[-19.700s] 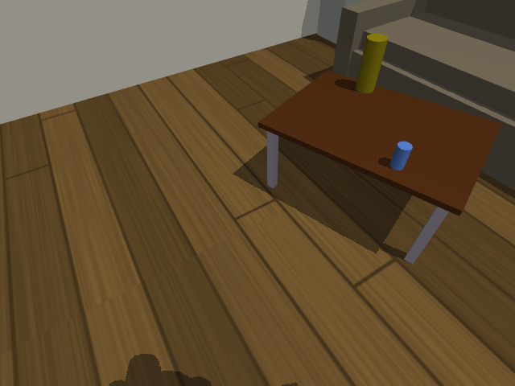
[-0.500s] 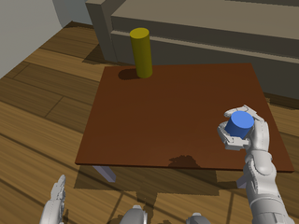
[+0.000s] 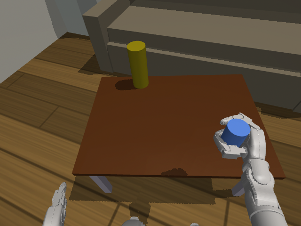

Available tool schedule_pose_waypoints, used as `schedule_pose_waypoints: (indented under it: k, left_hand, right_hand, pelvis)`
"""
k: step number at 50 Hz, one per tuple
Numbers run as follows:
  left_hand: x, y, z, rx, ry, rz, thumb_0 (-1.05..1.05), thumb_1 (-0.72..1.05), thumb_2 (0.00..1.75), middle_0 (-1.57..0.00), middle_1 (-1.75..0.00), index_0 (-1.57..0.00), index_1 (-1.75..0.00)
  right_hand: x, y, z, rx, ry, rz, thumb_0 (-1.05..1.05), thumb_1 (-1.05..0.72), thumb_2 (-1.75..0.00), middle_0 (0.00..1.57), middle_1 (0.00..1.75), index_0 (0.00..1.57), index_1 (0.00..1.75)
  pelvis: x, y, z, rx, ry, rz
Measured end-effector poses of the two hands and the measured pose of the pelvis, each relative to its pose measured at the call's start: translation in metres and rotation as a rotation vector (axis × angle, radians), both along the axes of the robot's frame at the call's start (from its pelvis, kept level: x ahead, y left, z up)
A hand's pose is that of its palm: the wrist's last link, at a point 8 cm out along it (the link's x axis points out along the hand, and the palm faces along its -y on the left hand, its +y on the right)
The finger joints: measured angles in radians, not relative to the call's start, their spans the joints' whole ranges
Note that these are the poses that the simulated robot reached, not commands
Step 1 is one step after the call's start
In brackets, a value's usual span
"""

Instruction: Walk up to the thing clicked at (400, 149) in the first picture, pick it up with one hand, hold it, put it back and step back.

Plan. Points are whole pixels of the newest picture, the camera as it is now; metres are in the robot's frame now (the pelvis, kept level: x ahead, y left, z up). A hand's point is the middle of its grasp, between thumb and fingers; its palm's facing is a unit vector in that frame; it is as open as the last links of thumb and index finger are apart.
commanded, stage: hold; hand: right
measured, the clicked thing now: (232, 137) +0.35 -0.18 +0.04
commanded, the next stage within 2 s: none
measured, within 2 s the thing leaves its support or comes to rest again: neither
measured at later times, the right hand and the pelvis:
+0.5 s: hand (231, 140) +0.33 -0.17 +0.06, palm faces +0.15 +0.99 +0.02, open 7.3 cm; pelvis +0.00 +0.00 +0.01, yaw +0 degrees
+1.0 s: hand (229, 138) +0.33 -0.16 +0.06, palm faces +0.15 +0.99 +0.02, open 7.3 cm; pelvis +0.00 +0.00 +0.02, yaw +0 degrees
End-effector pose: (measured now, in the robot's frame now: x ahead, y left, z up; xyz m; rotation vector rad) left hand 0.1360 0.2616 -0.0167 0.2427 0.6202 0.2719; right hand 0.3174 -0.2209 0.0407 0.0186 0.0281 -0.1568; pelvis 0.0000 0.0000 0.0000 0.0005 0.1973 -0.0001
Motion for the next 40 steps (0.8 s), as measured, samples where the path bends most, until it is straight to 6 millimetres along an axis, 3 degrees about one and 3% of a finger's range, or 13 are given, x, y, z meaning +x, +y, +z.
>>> schedule_pose_waypoints:
  k: [26,40]
  left_hand:
    - [0.003,0.0,0.0,-0.021,0.009,0.02,-0.01,-0.52,0.04,-0.05,-0.05,-0.05,-0.06]
    - [0.003,0.002,0.002,-0.024,0.005,0.02,-0.01,-0.52,0.04,-0.05,-0.06,-0.06,-0.06]
  right_hand:
    - [-0.018,0.001,0.02,0.0,-0.009,0.005,-0.01,0.07,-1.12,0.88,1.08,0.89,1.07]
    - [-0.014,0.002,0.025,0.001,-0.007,0.007,-0.01,0.07,-1.12,0.88,1.08,0.89,1.07]
  pelvis:
    - [0.002,-0.001,0.012,-0.003,-0.047,0.0]
    - [0.002,0.001,0.015,-0.006,-0.055,-0.001]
